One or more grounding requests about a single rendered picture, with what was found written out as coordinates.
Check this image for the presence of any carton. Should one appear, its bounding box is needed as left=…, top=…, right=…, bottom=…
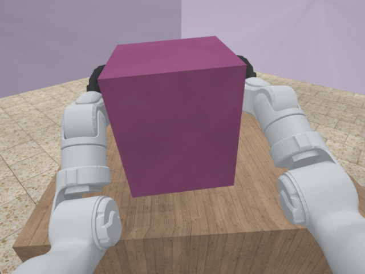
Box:
left=97, top=36, right=247, bottom=198

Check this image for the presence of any pedestal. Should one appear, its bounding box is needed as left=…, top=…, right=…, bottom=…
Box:
left=12, top=111, right=365, bottom=274

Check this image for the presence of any robot right upper arm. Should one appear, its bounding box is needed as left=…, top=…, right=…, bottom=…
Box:
left=277, top=161, right=365, bottom=274

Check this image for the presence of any robot right forearm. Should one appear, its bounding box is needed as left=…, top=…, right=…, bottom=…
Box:
left=242, top=77, right=359, bottom=208

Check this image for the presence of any robot left forearm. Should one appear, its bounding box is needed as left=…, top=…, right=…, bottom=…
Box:
left=48, top=91, right=111, bottom=244

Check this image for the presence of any robot left upper arm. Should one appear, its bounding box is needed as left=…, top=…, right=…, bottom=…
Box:
left=11, top=196, right=122, bottom=274

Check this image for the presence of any left robot hand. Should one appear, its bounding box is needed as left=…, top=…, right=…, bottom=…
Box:
left=87, top=65, right=105, bottom=93

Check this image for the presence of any right robot hand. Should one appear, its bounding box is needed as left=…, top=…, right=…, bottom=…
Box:
left=237, top=55, right=257, bottom=79

